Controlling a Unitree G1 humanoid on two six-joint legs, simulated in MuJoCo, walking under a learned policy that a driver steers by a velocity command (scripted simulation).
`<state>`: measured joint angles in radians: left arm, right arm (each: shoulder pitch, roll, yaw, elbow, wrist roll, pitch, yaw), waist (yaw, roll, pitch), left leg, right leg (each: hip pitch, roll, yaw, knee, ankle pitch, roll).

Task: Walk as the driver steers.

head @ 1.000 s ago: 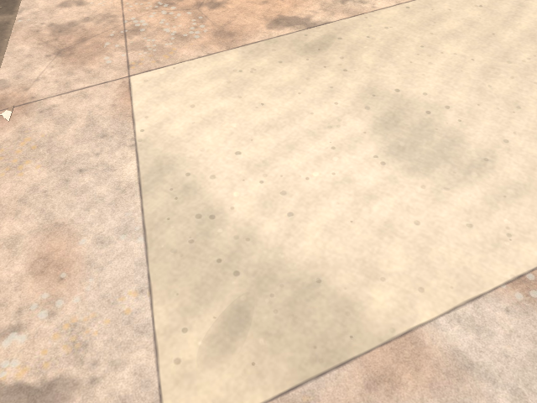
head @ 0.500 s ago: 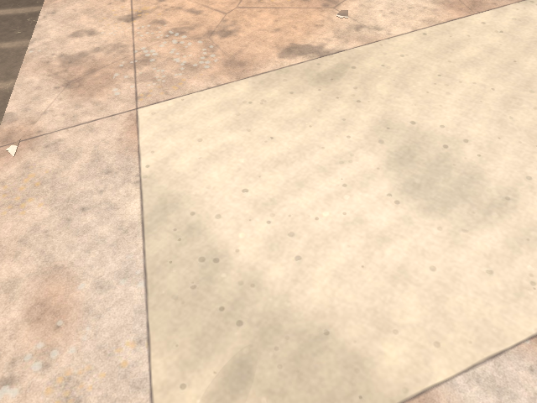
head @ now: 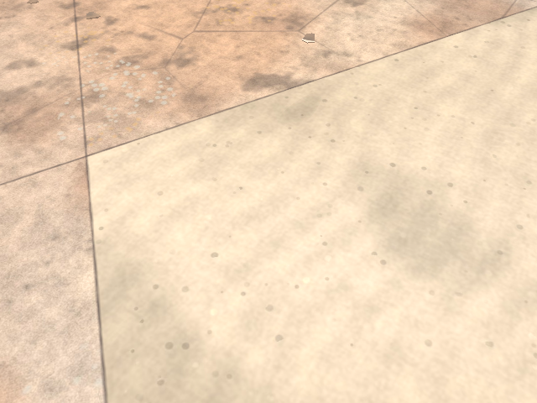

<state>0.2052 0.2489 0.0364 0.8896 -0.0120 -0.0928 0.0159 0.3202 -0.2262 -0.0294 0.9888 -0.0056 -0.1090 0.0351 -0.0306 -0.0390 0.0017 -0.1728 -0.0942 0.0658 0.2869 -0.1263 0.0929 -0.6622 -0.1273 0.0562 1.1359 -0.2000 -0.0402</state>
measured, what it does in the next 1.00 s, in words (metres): walks ahead: right foot, then left foot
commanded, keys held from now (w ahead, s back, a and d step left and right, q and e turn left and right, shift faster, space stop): w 0.62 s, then w+q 0.38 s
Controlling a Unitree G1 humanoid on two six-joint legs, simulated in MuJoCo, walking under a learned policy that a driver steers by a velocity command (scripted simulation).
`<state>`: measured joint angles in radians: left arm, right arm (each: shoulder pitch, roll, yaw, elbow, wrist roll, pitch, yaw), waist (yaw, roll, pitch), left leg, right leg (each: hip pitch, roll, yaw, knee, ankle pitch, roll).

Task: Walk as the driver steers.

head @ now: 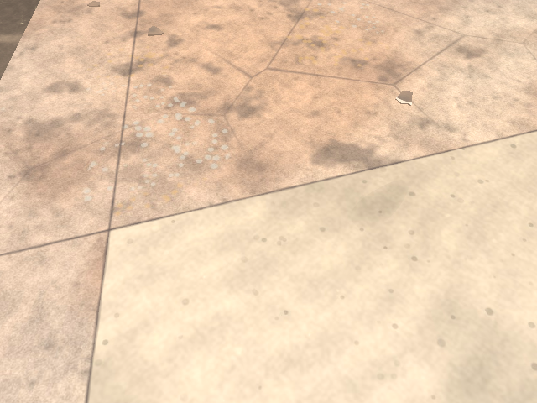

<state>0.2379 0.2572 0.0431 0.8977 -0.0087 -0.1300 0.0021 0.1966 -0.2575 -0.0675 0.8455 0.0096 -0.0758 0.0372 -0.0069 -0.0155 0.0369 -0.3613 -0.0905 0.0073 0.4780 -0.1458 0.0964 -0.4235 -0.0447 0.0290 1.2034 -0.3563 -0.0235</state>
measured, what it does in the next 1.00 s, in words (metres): walks ahead, turning left: right foot, then left foot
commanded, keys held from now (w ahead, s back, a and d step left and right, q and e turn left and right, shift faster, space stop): w+q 0.54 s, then w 0.28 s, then w+e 0.18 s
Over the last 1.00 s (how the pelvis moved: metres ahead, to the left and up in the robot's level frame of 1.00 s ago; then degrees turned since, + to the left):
0.55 -0.01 -0.01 10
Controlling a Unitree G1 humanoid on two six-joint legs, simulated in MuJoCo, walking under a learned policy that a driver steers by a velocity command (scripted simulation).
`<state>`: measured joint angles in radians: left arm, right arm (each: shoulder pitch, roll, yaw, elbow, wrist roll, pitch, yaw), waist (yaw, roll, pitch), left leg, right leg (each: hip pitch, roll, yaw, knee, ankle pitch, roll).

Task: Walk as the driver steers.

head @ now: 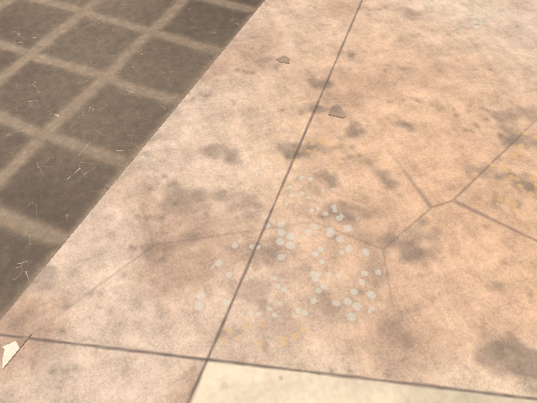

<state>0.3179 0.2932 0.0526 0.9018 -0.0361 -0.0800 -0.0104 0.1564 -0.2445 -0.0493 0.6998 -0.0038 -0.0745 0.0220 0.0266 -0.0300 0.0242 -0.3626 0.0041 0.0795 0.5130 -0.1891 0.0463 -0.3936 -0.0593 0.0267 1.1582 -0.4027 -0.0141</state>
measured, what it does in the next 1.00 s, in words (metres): walks ahead, turning right: right foot, then left foot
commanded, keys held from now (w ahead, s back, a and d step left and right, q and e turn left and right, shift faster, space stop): w+e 1.00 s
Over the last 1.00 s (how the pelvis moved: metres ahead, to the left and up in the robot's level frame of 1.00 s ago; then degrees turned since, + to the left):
0.50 0.11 0.00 22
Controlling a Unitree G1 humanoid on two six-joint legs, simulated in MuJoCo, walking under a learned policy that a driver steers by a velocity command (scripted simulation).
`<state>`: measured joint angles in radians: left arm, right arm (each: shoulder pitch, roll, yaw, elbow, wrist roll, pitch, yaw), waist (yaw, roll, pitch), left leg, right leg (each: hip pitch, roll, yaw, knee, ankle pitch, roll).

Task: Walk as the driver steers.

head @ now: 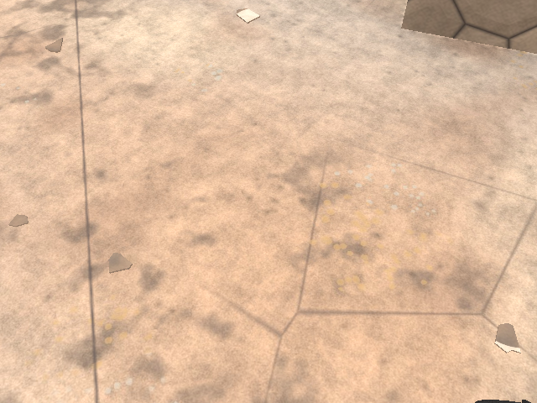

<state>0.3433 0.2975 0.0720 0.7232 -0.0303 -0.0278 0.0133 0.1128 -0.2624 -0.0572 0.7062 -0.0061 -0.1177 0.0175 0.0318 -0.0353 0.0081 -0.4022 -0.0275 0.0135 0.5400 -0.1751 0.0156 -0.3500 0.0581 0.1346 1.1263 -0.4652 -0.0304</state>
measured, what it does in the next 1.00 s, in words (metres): walks ahead: right foot, then left foot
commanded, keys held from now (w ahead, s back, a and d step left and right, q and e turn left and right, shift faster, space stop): w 0.34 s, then w+q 0.66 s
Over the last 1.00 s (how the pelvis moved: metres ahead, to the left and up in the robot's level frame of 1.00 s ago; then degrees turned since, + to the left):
0.54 -0.12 -0.01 -34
